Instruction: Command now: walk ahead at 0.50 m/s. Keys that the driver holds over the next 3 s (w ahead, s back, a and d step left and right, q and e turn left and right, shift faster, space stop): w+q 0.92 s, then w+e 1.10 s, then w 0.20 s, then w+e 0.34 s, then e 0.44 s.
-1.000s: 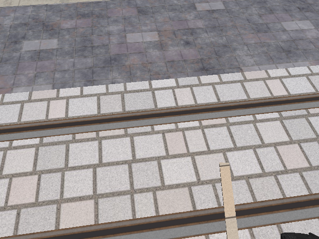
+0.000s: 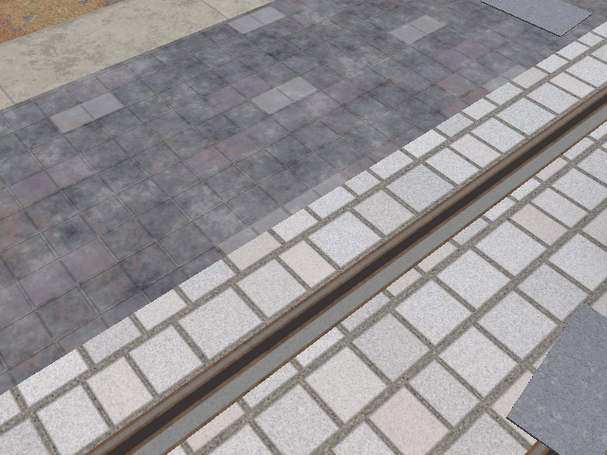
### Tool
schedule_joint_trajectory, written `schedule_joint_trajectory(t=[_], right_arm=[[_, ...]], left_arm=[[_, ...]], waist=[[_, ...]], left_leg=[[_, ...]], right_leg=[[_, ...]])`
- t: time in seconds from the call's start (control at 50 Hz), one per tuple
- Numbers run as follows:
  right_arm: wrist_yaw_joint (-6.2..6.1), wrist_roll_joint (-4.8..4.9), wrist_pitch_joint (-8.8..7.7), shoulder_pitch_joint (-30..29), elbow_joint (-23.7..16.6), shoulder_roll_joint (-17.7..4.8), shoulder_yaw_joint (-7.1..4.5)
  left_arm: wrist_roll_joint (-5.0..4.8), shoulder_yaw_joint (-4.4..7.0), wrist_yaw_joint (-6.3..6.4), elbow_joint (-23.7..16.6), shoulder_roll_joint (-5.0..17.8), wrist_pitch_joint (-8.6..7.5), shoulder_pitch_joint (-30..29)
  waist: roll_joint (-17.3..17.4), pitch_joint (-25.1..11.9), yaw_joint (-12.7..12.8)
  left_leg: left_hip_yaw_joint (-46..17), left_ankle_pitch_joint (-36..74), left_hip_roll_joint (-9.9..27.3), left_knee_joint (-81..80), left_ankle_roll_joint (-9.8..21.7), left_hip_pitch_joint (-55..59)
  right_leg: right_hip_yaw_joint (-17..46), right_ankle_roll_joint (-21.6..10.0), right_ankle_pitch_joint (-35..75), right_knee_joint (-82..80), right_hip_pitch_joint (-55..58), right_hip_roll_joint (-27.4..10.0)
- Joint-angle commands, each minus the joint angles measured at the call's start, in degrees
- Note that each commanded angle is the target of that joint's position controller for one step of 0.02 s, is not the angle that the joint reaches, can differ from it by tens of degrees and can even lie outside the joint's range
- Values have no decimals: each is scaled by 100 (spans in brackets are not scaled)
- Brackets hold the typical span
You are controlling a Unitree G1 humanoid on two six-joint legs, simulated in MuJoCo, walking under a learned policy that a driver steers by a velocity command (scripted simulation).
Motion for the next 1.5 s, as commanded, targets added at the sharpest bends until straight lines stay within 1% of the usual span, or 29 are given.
schedule_joint_trajectory(t=[0.02, 0.16, 0.26, 0.32, 0.34, 0.36, 0.38, 0.4, 0.44, 0.5, 0.76, 0.8, 0.84, 0.86, 0.88, 0.9, 0.92, 0.96, 1.08, 1.18, 1.28, 1.34, 1.38, 1.4, 1.42, 1.44, 1.46, 1.48, 1.5], right_arm=[[-27, -41, 37, 515, -174, -655, -146], [-192, 120, 140, 839, 11, -984, -251], [-247, 174, 272, 1294, 150, -1014, -269], [-276, 175, 329, 1205, 112, -975, -277], [-272, 144, 324, 1150, 63, -816, -228], [-254, 59, 294, 1030, -80, -474, -108], [-263, 142, 214, 1673, -275, -67, 20], [-279, 262, 203, 1683, -222, -571, -81], [-276, 195, 272, 984, -245, -863, -202], [-197, 161, 385, 769, -354, -574, -202], [151, 132, 408, -952, -1140, -382, -81], [167, 98, 440, -785, -1197, -557, -172], [97, 105, 493, 598, -875, -1008, -447], [-30, 138, 561, 1535, -671, -1476, -631], [-40, 170, 491, 1230, -771, -2066, -658], [-14, 144, 418, 1434, -896, -1497, -514], [0, 89, 341, 1237, -817, -1242, -425], [-28, 47, 301, 505, -844, -822, -284], [-85, -56, 96, 436, -519, -801, -228], [-152, -71, 62, 597, -239, -847, -211], [-180, -12, 167, 930, 111, -922, -260], [-260, 22, 304, 842, 148, -1052, -307], [-353, 19, 408, 728, 92, -1188, -335], [-405, 22, 427, 665, 45, -1148, -302], [-392, -94, 312, 1093, -199, -728, -145], [-274, -160, 124, 1189, -222, -384, 8], [-144, 62, -68, 718, -325, -843, -98], [-98, 196, -169, 272, -487, -875, -78], [-115, 106, -207, 91, -537, -816, -71]], left_arm=[[130, 174, -4, -705, 630, -238, -593], [140, -9, -83, -854, 132, -323, -1376], [36, 49, -174, -983, 328, -424, -2032], [23, 175, -148, -883, 544, -473, -1628], [63, 258, -101, -775, 693, -480, -1138], [148, 360, -36, -677, 1026, -477, -253], [192, 474, -31, -532, 1501, -365, 226], [118, 418, -70, -443, 1137, -335, 260], [115, 240, -77, -474, 568, -338, -280], [173, 177, -94, -361, 332, -364, -735], [-27, 409, -24, 287, 1101, -260, -241], [-65, 457, 5, 309, 1276, -183, -232], [-87, 442, 56, 283, 1290, -106, -270], [76, 322, 73, 182, 1020, -133, -130], [257, 48, -34, -172, 232, -287, 420], [48, 145, -107, -189, 802, -470, -276], [-135, 198, -133, -363, 1000, -552, -782], [30, 164, -64, -174, 863, -545, -665], [66, 98, -55, -33, 513, -181, -647], [-12, 30, -178, -164, 345, -242, -1365], [-30, -4, -359, -475, 297, -263, -1931], [8, 33, -462, -616, 376, -257, -1835], [30, 210, -438, -502, 706, -210, -1006], [16, 371, -372, -334, 1015, -195, -142], [51, 558, -270, -270, 1670, -154, 627], [-68, 489, -266, -310, 1511, -174, 562], [-40, 378, -245, -319, 1146, -162, 534], [-10, 334, -216, -371, 971, -159, 272], [3, 299, -210, -428, 888, -149, -91]], waist=[[601, -4, -244], [697, -14, -337], [727, 34, -502], [805, -77, -142], [771, -332, 120], [214, -1019, 541], [-1427, -1698, 335], [-1357, -1413, 377], [-479, -370, 325], [-574, 92, 10], [-136, 436, 308], [-302, 191, 100], [-226, -599, -700], [441, -1149, -1046], [1862, -1785, -266], [1079, -2197, -805], [839, -1291, -805], [267, -564, -292], [412, -84, -60], [418, 239, -392], [326, 489, -615], [496, 270, -429], [700, -376, 62], [535, -849, 539], [-504, -1691, 573], [-1153, -2337, 372], [-658, -2017, 636], [-282, -1278, 584], [212, -647, 323]], left_leg=[[-2567, -268, 1564, -1649, 1085, 1772], [-1554, 971, 1135, -1842, 1077, 1038], [-1842, 515, 1199, -1532, 896, 1028], [-2076, 331, 1137, -1013, 653, 960], [-1944, 462, 878, -461, 491, 714], [-1500, -116, 524, 1060, 263, 52], [-714, -2164, -132, 2786, -40, -1655], [-769, -2316, 238, 3762, -115, -2477], [-714, -1363, 604, 4053, -177, -2481], [-619, -756, 906, 3630, -251, -1990], [101, 717, 725, 779, 33, -1603], [430, 117, 389, 674, 264, -1025], [636, 223, -106, 282, 625, 1004], [-536, 324, 569, 209, 964, 2801], [-3935, -829, 2017, -491, 2078, 4468], [-4643, -1533, 2166, -1202, 2040, 4525], [-3820, -1093, 1995, -1302, 1756, 3875], [-2441, 387, 1628, -1312, 1411, 2274], [-974, 1882, 1373, -1997, 1296, 1100], [-116, 1417, 1191, -2265, 864, 1293], [123, 1817, 1606, -2030, 793, 2480], [315, 3747, 1713, -1296, 620, 2993], [538, 5642, 1581, 40, 428, 2937], [722, 5285, 1381, 1298, 212, 2218], [799, 2802, 786, 3504, -146, 65], [-93, -2145, -318, 4977, -385, -1631], [-784, -1981, 113, 5209, -235, -2296], [-679, -1550, 387, 4874, -142, -2439], [-575, -1239, 600, 4219, -142, -2298]], right_leg=[[-10, 46, 622, 58, -2128, -702], [-370, 402, 1767, -2484, -1210, -508], [-261, 412, 2431, -3489, -508, -265], [-283, 184, 2213, -3965, 438, -297], [-225, 27, 2078, -4066, 1228, -463], [626, -335, 1741, -4024, 2514, -1396], [2782, -1172, 848, -4387, 3996, -2669], [3633, -1349, -393, -4740, 3770, -2809], [2095, -970, 364, -4929, 2594, -2241], [801, -816, 1679, -5352, 1521, -1781], [-1263, -575, 3445, -5338, 2113, -1923], [-1500, -448, 5199, -4643, 2334, -1924], [-1821, -200, 6193, -2691, 1825, -1668], [-1839, 56, 4293, -884, 366, -1420], [-1159, 361, -875, 1030, -2074, -236], [-78, 265, -832, 1482, -2613, -331], [-136, 156, -251, 1316, -2959, -548], [-249, 170, 544, 394, -2279, -1039], [-334, 429, 1764, -647, -1869, -1236], [-445, 286, 3446, -2332, -1736, -959], [-480, 44, 3069, -3090, -2238, -750], [-843, -210, 2121, -3211, -1974, -462], [-1193, -464, 1655, -3176, -736, -19], [-965, -707, 2072, -3461, 691, 4], [1292, -1553, 2154, -3383, 3060, -1385], [3960, -2346, 1575, -4288, 4308, -2260], [3540, -2034, 961, -4543, 4200, -2112], [2748, -1781, 1004, -4623, 3441, -1904], [2199, -1617, 1505, -4757, 2474, -1674]])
